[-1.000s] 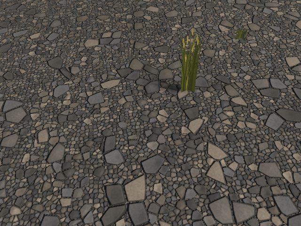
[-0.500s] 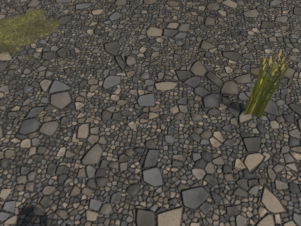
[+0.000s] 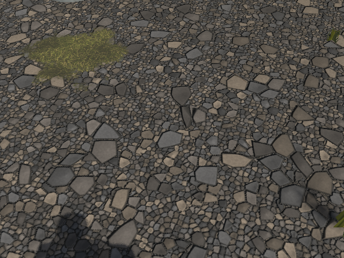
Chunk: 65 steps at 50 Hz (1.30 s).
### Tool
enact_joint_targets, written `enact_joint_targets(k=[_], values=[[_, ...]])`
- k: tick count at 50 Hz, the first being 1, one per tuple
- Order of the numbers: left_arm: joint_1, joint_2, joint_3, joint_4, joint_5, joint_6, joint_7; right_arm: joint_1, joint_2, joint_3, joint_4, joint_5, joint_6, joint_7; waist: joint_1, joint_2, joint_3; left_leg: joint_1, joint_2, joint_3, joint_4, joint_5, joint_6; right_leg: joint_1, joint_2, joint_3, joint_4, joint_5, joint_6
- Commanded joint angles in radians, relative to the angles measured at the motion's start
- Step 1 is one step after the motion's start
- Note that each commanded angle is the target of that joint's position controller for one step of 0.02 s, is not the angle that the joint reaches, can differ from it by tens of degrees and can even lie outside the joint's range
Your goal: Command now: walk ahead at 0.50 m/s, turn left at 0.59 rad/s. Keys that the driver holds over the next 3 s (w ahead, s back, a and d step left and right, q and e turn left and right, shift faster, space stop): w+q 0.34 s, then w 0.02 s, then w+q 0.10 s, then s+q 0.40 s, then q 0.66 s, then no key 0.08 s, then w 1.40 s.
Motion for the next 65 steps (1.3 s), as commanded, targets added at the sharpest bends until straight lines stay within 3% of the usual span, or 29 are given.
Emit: enact_joint_targets(k=[1, 4, 11, 16, 18, 20, 21, 22, 23, 24, 26, 27, 30, 34, 39, 42, 43, 44, 45, 46, 48, 51, 53, 58, 61, 62, 63, 64, 65], values=[[0.102, 0.097, 0.026, -0.018, 0.007, 0.013, 0.006, -0.073, -0.115, -0.033, -0.117, -0.01, -0.008, 0.003, 0.067, -0.113, -0.024, -0.378, 0.152, -0.014, 0.09, 0.105, -0.009, 0.326, -0.315, 0.354, -0.279, -0.092, -0.157], [0.095, 0.113, 0.035, 0.001, 0.001, 0.002, 0.0, -0.064, -0.057, -0.023, -0.137, -0.002, 0.011, 0.01, 0.043, -0.132, -0.002, -0.337, 0.181, 0.017, 0.022, 0.16, -0.019, 0.241, -0.286, 0.196, -0.348, 0.042, -0.17], [0.135, 0.177, 0.056, 0.031, -0.005, 0.013, 0.011, -0.228, -0.031, -0.008, -0.201, -0.009, 0.001, 0.039, 0.088, -0.09, 0.018, -0.328, 0.174, 0.08, -0.341, 0.47, -0.028, 0.308, -0.265, -0.05, -0.362, 0.218, -0.147], [0.199, 0.225, 0.07, 0.056, -0.028, 0.041, 0.014, -0.349, -0.04, -0.007, -0.265, -0.005, 0.002, 0.067, 0.116, -0.095, 0.061, -0.312, 0.142, 0.148, -0.494, 0.393, 0.013, 0.433, -0.315, -0.112, -0.315, 0.283, -0.117], [0.202, 0.251, 0.077, 0.058, -0.037, 0.054, 0.017, -0.323, -0.066, -0.02, -0.274, -0.012, 0.005, 0.071, 0.081, -0.118, 0.026, -0.211, 0.086, 0.194, -0.522, 0.28, 0.052, 0.467, -0.322, -0.143, -0.206, 0.575, -0.102], [0.182, 0.259, 0.075, 0.053, -0.042, 0.069, 0.024, -0.088, -0.145, -0.067, -0.219, -0.009, 0.011, 0.062, -0.062, -0.115, -0.107, 0.12, -0.005, 0.242, -0.606, 0.307, 0.113, 0.409, -0.28, -0.204, 0.116, 0.794, -0.062], [0.193, 0.219, 0.057, 0.036, -0.021, 0.065, 0.028, 0.09, -0.222, -0.102, -0.173, -0.008, 0.019, 0.043, -0.137, -0.036, -0.204, 0.443, 0.07, 0.092, -0.609, 0.337, 0.165, 0.168, -0.244, -0.209, 0.411, 0.546, -0.015], [0.288, 0.066, 0.007, -0.03, 0.021, 0.038, 0.013, 0.063, -0.352, -0.115, -0.178, -0.003, 0.01, 0.035, -0.003, 0.247, -0.289, 0.775, 0.343, -0.473, -0.672, 0.235, 0.349, -0.298, -0.053, -0.131, 0.776, -0.403, 0.045], [0.189, 0.142, 0.013, -0.043, -0.019, -0.004, -0.001, 0.115, -0.275, -0.089, -0.207, -0.01, -0.002, 0.038, -0.085, 0.151, -0.429, 0.821, 0.407, -0.715, -0.833, 0.096, 0.394, -0.414, -0.025, 0.095, 0.897, -0.452, 0.034], [0.082, 0.195, 0.028, -0.074, -0.054, -0.019, -0.005, 0.056, -0.22, -0.071, -0.2, -0.025, -0.014, 0.043, -0.092, 0.096, -0.268, 0.715, 0.383, -0.551, -0.84, 0.316, 0.342, -0.485, -0.062, 0.097, 0.892, -0.363, 0.023], [0.092, 0.194, 0.029, -0.056, -0.006, -0.012, 0.014, -0.107, -0.159, -0.05, -0.228, -0.022, -0.015, 0.038, 0.009, -0.013, -0.116, 0.395, 0.301, -0.278, -0.794, 0.773, 0.272, -0.356, -0.131, 0.086, 0.745, -0.26, 0.038], [0.112, 0.205, 0.036, -0.054, 0.007, 0.005, 0.019, -0.153, -0.147, -0.045, -0.245, -0.032, -0.011, 0.032, 0.046, -0.003, -0.098, 0.275, 0.276, -0.21, -0.8, 0.905, 0.26, -0.27, -0.141, 0.087, 0.716, -0.253, 0.049], [0.145, 0.16, 0.026, -0.056, 0.011, 0.046, 0.028, -0.168, -0.183, -0.054, -0.233, -0.039, -0.007, 0.016, 0.084, -0.001, -0.106, 0.132, 0.234, -0.121, -0.807, 1.099, 0.253, -0.185, -0.102, 0.059, 0.595, -0.193, 0.084], [0.075, 0.127, 0.009, -0.079, 0.011, 0.063, 0.028, -0.155, -0.188, -0.057, -0.212, -0.016, 0.031, -0.016, 0.06, 0.051, -0.158, 0.106, 0.154, -0.065, -0.753, 1.05, 0.184, -0.116, -0.027, 0.05, 0.344, 0.019, 0.103], [-0.014, 0.15, 0.015, -0.11, 0.002, 0.076, 0.015, -0.145, -0.176, -0.051, -0.21, -0.016, 0.077, -0.039, 0.028, 0.091, -0.15, 0.174, 0.171, -0.193, -0.66, 0.914, 0.135, -0.07, 0.009, 0.094, 0.145, 0.034, 0.1], [0.035, 0.167, 0.029, -0.106, 0.007, 0.068, 0.013, -0.189, -0.163, -0.045, -0.226, -0.01, 0.084, -0.043, 0.07, 0.114, -0.128, 0.234, 0.135, -0.269, -0.563, 0.816, 0.088, 0.019, -0.008, 0.103, -0.1, 0.165, 0.056], [0.042, 0.212, 0.04, -0.115, 0.017, 0.063, 0.021, -0.159, -0.128, -0.035, -0.239, -0.024, 0.08, -0.04, 0.047, 0.035, -0.172, 0.178, 0.071, -0.236, -0.462, 0.625, 0.043, 0.162, -0.128, 0.178, -0.106, 0.532, 0.007], [0.007, 0.243, 0.039, -0.14, 0.043, 0.075, 0.031, -0.045, -0.079, -0.022, -0.226, -0.037, 0.074, -0.037, -0.019, -0.186, -0.215, -0.023, -0.059, -0.13, -0.267, 0.031, -0.019, 0.355, -0.348, 0.359, -0.04, 1.044, -0.138], [0.077, 0.212, 0.037, -0.122, 0.055, 0.089, 0.029, 0.013, -0.138, -0.033, -0.21, -0.02, 0.071, -0.03, 0.002, -0.345, -0.3, -0.137, -0.104, -0.067, -0.011, -0.307, -0.077, 0.413, -0.519, 0.58, -0.081, 1.119, -0.316], [0.069, 0.183, 0.028, -0.138, 0.037, 0.097, 0.024, 0.031, -0.224, -0.059, -0.181, -0.014, 0.077, -0.023, 0.012, -0.221, -0.303, -0.154, -0.057, -0.089, 0.164, -0.258, -0.103, 0.392, -0.491, 0.535, -0.079, 0.956, -0.324], [0.008, 0.136, 0.015, -0.149, 0.023, 0.114, 0.028, -0.035, -0.211, -0.064, -0.161, -0.003, 0.114, -0.033, 0.009, -0.112, -0.179, -0.191, -0.016, -0.048, 0.244, -0.127, -0.134, 0.268, -0.345, 0.32, -0.102, 0.587, -0.235], [-0.043, 0.146, 0.017, -0.153, 0.025, 0.136, 0.043, -0.068, -0.137, -0.044, -0.185, 0.0, 0.13, -0.034, 0.003, -0.165, -0.106, -0.155, 0.008, 0.046, 0.12, -0.005, -0.146, 0.167, -0.248, 0.175, -0.184, 0.256, -0.195], [-0.024, 0.151, 0.025, -0.148, 0.026, 0.144, 0.054, -0.096, -0.112, -0.034, -0.204, -0.004, 0.121, -0.033, 0.03, -0.203, -0.129, -0.14, 0.032, 0.081, -0.022, -0.011, -0.144, 0.224, -0.258, 0.146, -0.198, 0.207, -0.206], [-0.011, 0.205, 0.055, -0.131, 0.003, 0.151, 0.056, -0.095, -0.118, -0.029, -0.219, -0.015, 0.11, -0.006, 0.052, -0.244, -0.168, 0.019, 0.088, 0.13, -0.326, 0.015, -0.082, 0.222, -0.322, 0.124, -0.225, 0.059, -0.206], [-0.018, 0.209, 0.062, -0.112, -0.021, 0.155, 0.054, 0.019, -0.13, -0.044, -0.168, -0.019, 0.115, 0.011, -0.003, -0.208, -0.14, 0.184, 0.055, 0.195, -0.589, 0.161, 0.006, 0.111, -0.31, 0.058, -0.182, -0.104, -0.131], [0.016, 0.176, 0.058, -0.089, -0.024, 0.157, 0.049, 0.049, -0.137, -0.05, -0.151, -0.025, 0.117, 0.01, -0.008, -0.134, -0.095, 0.247, 0.055, 0.141, -0.684, 0.196, 0.048, 0.012, -0.27, -0.008, -0.076, -0.172, -0.058], [0.054, 0.109, 0.043, -0.096, 0.0, 0.156, 0.034, 0.063, -0.236, -0.076, -0.164, -0.028, 0.117, -0.006, 0.015, 0.163, -0.045, 0.328, 0.289, -0.224, -0.82, 0.327, 0.152, -0.224, -0.136, -0.14, 0.235, -0.332, 0.061], [-0.084, 0.13, 0.052, -0.167, 0.002, 0.142, 0.042, 0.014, -0.332, -0.089, -0.207, -0.068, 0.099, -0.003, -0.026, 0.253, 0.002, 0.15, 0.445, -0.48, -0.904, 0.355, 0.308, -0.35, -0.019, -0.015, 0.425, -0.491, 0.077], [-0.139, 0.162, 0.064, -0.176, -0.008, 0.138, 0.048, -0.05, -0.292, -0.077, -0.215, -0.088, 0.073, -0.004, -0.015, 0.163, 0.019, 0.102, 0.401, -0.414, -0.924, 0.24, 0.285, -0.333, -0.039, 0.075, 0.553, -0.424, 0.055]])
